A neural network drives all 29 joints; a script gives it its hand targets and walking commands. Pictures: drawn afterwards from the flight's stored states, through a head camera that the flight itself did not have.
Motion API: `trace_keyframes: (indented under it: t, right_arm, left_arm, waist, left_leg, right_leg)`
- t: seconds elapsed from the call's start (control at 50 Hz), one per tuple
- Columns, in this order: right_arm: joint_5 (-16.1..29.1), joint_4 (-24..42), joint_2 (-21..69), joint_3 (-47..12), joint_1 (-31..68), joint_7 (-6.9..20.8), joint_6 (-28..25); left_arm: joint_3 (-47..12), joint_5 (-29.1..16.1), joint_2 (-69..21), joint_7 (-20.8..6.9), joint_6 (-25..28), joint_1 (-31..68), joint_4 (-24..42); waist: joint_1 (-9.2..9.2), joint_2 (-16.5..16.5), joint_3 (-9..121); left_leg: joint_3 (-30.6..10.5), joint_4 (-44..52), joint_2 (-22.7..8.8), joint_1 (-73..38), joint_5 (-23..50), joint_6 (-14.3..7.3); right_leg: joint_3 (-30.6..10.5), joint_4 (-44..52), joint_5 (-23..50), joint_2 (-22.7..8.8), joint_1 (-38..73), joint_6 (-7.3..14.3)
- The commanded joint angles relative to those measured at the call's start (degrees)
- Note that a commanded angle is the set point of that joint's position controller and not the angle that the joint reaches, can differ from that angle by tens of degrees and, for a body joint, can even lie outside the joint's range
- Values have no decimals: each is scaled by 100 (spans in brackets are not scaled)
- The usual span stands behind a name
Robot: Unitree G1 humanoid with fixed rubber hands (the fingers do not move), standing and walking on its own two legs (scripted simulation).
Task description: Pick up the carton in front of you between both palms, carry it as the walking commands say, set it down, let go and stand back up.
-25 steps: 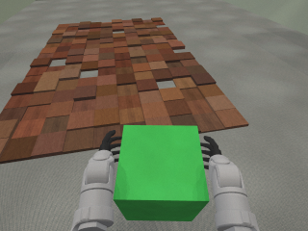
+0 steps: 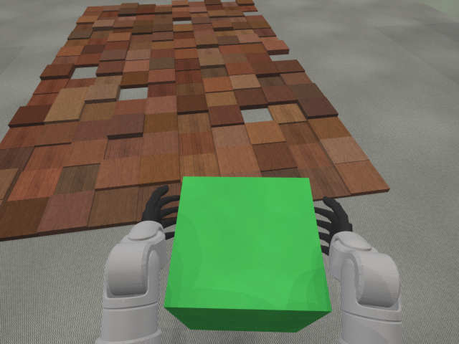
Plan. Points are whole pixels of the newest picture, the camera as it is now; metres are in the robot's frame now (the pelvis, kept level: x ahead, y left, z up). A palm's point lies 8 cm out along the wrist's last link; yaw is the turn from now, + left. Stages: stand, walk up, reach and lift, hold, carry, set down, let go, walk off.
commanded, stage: carry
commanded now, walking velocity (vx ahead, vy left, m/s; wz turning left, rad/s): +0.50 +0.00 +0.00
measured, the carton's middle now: (244, 260) +0.27 -0.01 +0.00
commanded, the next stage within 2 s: none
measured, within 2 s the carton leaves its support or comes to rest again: neither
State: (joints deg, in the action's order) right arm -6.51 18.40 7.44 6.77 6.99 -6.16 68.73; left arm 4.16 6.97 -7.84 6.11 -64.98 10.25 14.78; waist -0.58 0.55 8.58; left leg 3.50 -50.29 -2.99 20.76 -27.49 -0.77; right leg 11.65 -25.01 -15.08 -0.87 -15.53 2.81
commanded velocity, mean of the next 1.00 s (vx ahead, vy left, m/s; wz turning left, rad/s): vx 0.50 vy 0.00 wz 0.00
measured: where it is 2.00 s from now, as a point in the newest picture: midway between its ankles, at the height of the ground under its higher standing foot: (231, 163)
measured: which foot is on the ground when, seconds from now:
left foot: up 0.00-0.22, down 0.24-0.72, up 0.74-1.00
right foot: down 0.00-0.28, up 0.30-0.72, down 0.74-1.00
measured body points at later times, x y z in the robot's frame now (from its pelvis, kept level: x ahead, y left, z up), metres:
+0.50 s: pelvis +0.29 +0.05 +0.01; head +0.33 +0.07 +0.46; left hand +0.61 +0.18 +0.11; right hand +0.58 -0.12 +0.11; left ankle +0.27 +0.12 -0.74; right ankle +0.30 -0.10 -0.66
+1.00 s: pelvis +0.60 -0.01 +0.00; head +0.69 -0.02 +0.44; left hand +1.01 +0.16 +0.15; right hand +1.02 -0.15 +0.14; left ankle +0.63 +0.14 -0.66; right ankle +0.59 -0.05 -0.74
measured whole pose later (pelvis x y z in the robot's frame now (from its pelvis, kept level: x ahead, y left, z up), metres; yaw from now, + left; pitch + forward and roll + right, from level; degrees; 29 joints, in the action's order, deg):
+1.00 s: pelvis +0.60 -0.01 +0.00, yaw +0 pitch +6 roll +2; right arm -5.2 0.9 -0.1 15.0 51.6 -9.4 80.0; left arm 17.1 3.9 -0.6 9.5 -76.1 51.0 0.2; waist 2.9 0.0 -5.7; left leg 1.9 -62.3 -3.0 38.6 -17.9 -2.6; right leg 10.7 -24.8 -14.0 0.6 -17.1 6.6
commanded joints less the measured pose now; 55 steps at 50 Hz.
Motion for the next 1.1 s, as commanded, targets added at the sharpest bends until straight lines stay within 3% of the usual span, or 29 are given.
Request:
trace_keyframes:
  t: [0.0,0.06,0.16,0.2,0.22,0.24,0.26,0.28,0.3,0.34,0.38,0.42,0.54,0.58,0.62,0.66,0.68,0.7,0.72,0.74,0.76,0.78,0.8,0.82,0.88,0.96,1.08]
  right_arm:
    - [2696,729,5036,-4225,3617,1678,49]
    - [2607,625,5051,-4137,3514,1563,117]
    - [2352,445,4941,-3958,3318,1422,223]
    - [2322,386,4945,-3909,3302,1427,251]
    - [2305,336,4935,-3866,3270,1437,260]
    - [2283,301,4912,-3823,3228,1444,273]
    - [2198,200,4838,-3763,3232,1446,238]
    - [2236,319,4973,-3802,3414,1448,227]
    - [2339,589,5107,-3863,3625,1447,218]
    - [2480,969,5295,-3963,3955,1446,180]
    - [2587,1208,5318,-4027,3998,1450,181]
    - [2642,1394,5192,-4056,3849,1483,223]
    - [2741,1322,4188,-4003,4462,1501,463]
    - [2701,985,3873,-3884,4838,1452,563]
    - [2690,603,3683,-3734,5337,1386,663]
    - [2753,248,3655,-3615,5942,1322,766]
    - [2802,53,3662,-3542,6298,1290,814]
    - [2831,-168,3699,-3483,6556,1253,877]
    - [2849,-355,3708,-3378,6885,1213,923]
    - [2894,-524,3998,-3344,7234,1176,978]
    - [2847,-632,3997,-3171,7457,1142,981]
    - [2861,-767,4209,-3129,7762,1114,977]
    - [2862,-825,4422,-3055,7986,1087,953]
    - [2854,-837,4604,-2957,8233,1059,915]
    - [2790,-966,4948,-2714,8699,957,825]
    - [2538,-1385,5035,-2488,8657,839,754]
    - [2262,-1610,5135,-2411,8402,846,776]
  left_arm:
    - [-3779,-2330,-5408,-1434,-385,2462,545]
    - [-3855,-2537,-5331,-1477,-518,2647,620]
    - [-3796,-2604,-5156,-1565,-663,2589,427]
    - [-3788,-2605,-5113,-1582,-698,2651,405]
    - [-3796,-2597,-5074,-1584,-715,2655,418]
    - [-3756,-2562,-4992,-1591,-731,2700,407]
    - [-3816,-2604,-4996,-1601,-784,2963,604]
    - [-3849,-2652,-5076,-1607,-785,3162,624]
    - [-3864,-2662,-5170,-1608,-748,3220,669]
    - [-3879,-2676,-5342,-1568,-679,3300,910]
    - [-3883,-2597,-5437,-1483,-637,3148,1040]
    - [-3840,-2428,-5363,-1380,-598,2840,1103]
    - [-3810,-2299,-4572,-1166,-806,3578,1164]
    - [-3786,-2348,-4245,-1148,-932,4079,937]
    - [-3688,-2468,-4037,-1153,-1068,4646,605]
    - [-3484,-2582,-3907,-1158,-1184,5158,230]
    - [-3353,-2615,-3879,-1162,-1221,5396,-10]
    - [-3187,-2663,-3858,-1167,-1265,5564,-309]
    - [-3019,-2707,-3868,-1171,-1299,5801,-550]
    - [-2841,-2688,-3797,-1183,-1300,6179,-788]
    - [-2826,-2876,-4111,-1204,-1322,6368,-949]
    - [-2819,-3025,-4379,-1242,-1317,6714,-966]
    - [-2814,-3168,-4695,-1285,-1305,7054,-929]
    - [-2803,-3280,-4989,-1326,-1288,7474,-839]
    - [-2593,-3420,-5407,-1364,-1253,8227,-830]
    - [-2357,-3260,-5489,-1342,-1240,8411,-1114]
    - [-2243,-2911,-5382,-1337,-1210,8130,-1275]
  waist:
    - [183,-378,729]
    - [173,-703,731]
    - [164,-1028,491]
    - [59,-856,686]
    - [7,-612,979]
    - [-133,-170,1294]
    - [-151,1372,1544]
    - [-110,1460,1387]
    - [-86,997,1375]
    - [-72,174,1392]
    - [-46,382,1472]
    - [-59,520,1481]
    - [-92,741,851]
    - [-188,784,620]
    - [-214,927,487]
    - [-41,938,627]
    - [159,802,876]
    - [374,430,1246]
    - [542,-300,1611]
    - [455,-1755,1928]
    - [478,-1792,1882]
    - [410,-1546,1809]
    - [351,-837,1804]
    - [308,-479,1787]
    - [304,-547,2055]
    - [386,-605,2111]
    - [559,-783,1827]
  left_leg:
    - [-99,-302,-370,2457,82,-46]
    - [320,637,-167,1904,933,76]
    - [888,1952,152,680,2009,25]
    - [1288,2301,407,-669,2217,-56]
    - [1364,2308,472,-1652,1937,-109]
    - [424,2469,-209,-2706,1386,-193]
    - [-2646,3546,-1884,-3304,298,-935]
    - [-3588,3919,-2284,-3577,804,-1331]
    - [-3038,3725,-2161,-3402,1546,-1232]
    - [-1957,3622,-1852,-2932,2352,-944]
    - [-1192,3692,-1582,-2739,2911,-702]
    - [-762,3675,-1409,-2919,3418,-686]
    - [56,3676,-999,-2998,3940,-745]
    - [258,3602,-887,-2783,4132,-743]
    - [308,3506,-918,-2668,4285,-677]
    - [489,2910,-940,-2612,4928,-541]
    - [754,2157,-807,-2414,5072,-391]
    - [895,1108,-555,-1993,4656,-245]
    - [801,-266,-377,-1109,3102,-153]
    - [427,-1752,517,788,427,20]
    - [-271,-2717,558,1584,-154,-128]
    - [-449,-3018,315,1852,78,-277]
    - [-495,-2847,144,1867,409,-347]
    - [-503,-2549,-3,1815,659,-352]
    - [-338,-1906,-59,1686,873,-248]
    - [-67,-1103,-2,2335,1036,-161]
    - [452,241,274,2582,1888,-245]
  right_leg:
    - [-2675,1426,403,-2160,2546,802]
    - [-1600,1421,1219,-1666,2334,528]
    - [-652,1124,1839,-1332,1687,270]
    - [-167,208,2372,-1144,1128,66]
    - [109,-629,2582,-945,691,-66]
    - [129,-1807,1671,-772,-86,-251]
    - [122,-3591,46,-55,-1324,-528]
    - [-627,-4462,-1210,43,-2382,-373]
    - [-1024,-4825,-1126,-356,-2535,-204]
    - [-1110,-4503,-439,-705,-2467,-68]
    - [-987,-3877,-70,-692,-2147,-103]
    - [-772,-3404,68,-545,-2207,-166]
    - [-274,-1652,807,-294,-2416,-194]
    - [-9,-1144,1064,-116,-2128,-96]
    - [2,-837,1337,-71,-1787,59]
    - [67,-627,1333,33,-1068,192]
    - [228,-369,1277,221,-238,196]
    - [336,-317,800,367,820,147]
    - [-1040,-176,-68,-641,1797,154]
    - [-3941,498,-707,-2047,2924,1017]
    - [-4462,965,-774,-2133,3011,1271]
    - [-3905,775,24,-1977,2875,1180]
    - [-3344,573,829,-1799,2674,1007]
    - [-2844,488,1492,-1688,2440,910]
    - [-2104,471,2238,-1503,2459,819]
    - [-1678,278,3311,-1397,3032,933]
    - [-1089,-229,4590,-1039,3526,828]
